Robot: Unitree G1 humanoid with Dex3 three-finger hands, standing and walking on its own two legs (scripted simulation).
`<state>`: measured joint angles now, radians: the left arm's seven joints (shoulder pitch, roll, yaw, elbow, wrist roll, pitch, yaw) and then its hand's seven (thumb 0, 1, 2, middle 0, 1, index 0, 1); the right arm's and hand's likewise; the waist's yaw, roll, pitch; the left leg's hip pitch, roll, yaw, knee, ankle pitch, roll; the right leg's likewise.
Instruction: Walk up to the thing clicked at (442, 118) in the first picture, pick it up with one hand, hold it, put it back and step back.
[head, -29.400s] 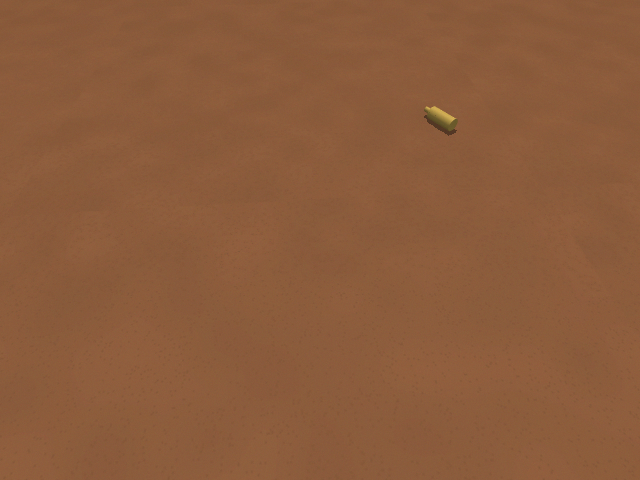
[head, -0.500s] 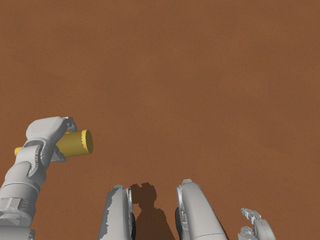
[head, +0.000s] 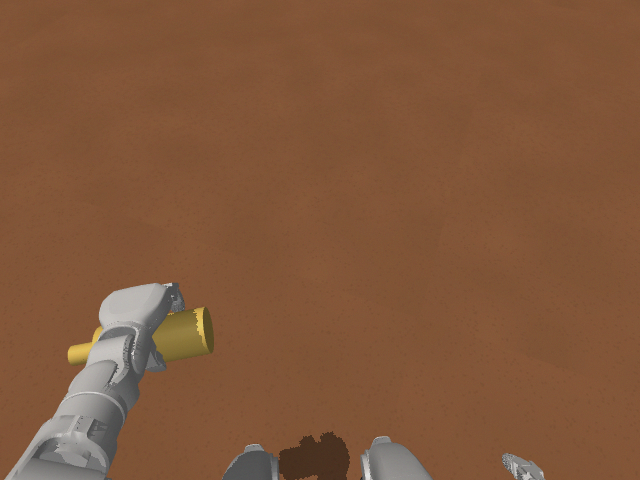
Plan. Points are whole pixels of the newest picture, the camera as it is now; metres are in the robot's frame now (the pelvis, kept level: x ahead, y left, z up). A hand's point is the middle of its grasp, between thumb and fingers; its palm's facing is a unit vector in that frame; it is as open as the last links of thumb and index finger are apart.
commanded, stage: lift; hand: left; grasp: from above
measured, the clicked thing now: (142, 342) +0.34 +0.26 -0.11
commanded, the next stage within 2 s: hold in 0.14 s
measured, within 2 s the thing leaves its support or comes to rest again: neither
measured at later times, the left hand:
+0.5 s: hand (142, 305) +0.36 +0.23 -0.02, palm faces -0.45 -0.08 -0.89, open 9.9 cm
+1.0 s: hand (147, 311) +0.33 +0.21 +0.01, palm faces -0.44 -0.07 -0.89, open 9.9 cm
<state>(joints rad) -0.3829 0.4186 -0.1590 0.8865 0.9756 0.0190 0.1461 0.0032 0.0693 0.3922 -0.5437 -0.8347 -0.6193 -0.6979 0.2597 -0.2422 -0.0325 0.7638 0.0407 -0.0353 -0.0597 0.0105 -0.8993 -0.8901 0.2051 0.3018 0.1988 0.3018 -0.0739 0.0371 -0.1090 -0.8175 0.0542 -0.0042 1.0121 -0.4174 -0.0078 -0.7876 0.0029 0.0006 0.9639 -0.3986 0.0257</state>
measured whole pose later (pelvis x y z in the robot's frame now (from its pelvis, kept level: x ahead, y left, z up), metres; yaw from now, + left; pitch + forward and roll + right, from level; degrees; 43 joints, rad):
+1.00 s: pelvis +0.04 -0.01 +0.05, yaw +0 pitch +3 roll +0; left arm -0.27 0.38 -0.23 0.69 0.98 0.05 0.00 0.00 0.08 0.36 -0.56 -0.80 -0.65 -0.63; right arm 0.21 -0.25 -0.04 0.71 0.06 0.06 -0.04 0.01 -0.91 -0.89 0.20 0.30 0.20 0.30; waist 0.00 0.04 -0.05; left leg -0.36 0.04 0.03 0.59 -0.29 -0.02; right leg -0.36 -0.01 0.02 0.60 -0.29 0.02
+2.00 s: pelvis +0.02 +0.00 +0.06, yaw -1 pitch +0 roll +0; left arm -0.27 0.39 -0.23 0.66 0.98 0.04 -0.03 0.00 0.09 0.34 -0.60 -0.75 -0.69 -0.58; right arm 0.18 -0.24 -0.03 0.71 0.06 0.05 -0.05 0.01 -0.91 -0.89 0.20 0.30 0.20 0.30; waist 0.01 0.05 -0.01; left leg -0.26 0.03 0.04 0.49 -0.23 -0.01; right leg -0.27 -0.02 0.03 0.49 -0.23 0.02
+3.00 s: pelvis -0.02 +0.01 -0.12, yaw -1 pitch +31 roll -3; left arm -0.76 0.50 -0.04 1.25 1.15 -0.03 0.33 0.00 0.04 0.46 -0.56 -0.80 -0.63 -0.66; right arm 0.26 -0.24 -0.06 0.75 -0.04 0.00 -0.02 0.01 -0.90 -0.89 0.21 0.30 0.20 0.30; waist -0.16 0.04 -0.18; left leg -1.52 0.04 -0.03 1.55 -0.57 0.00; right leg -1.48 0.00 0.00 1.50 -0.56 0.04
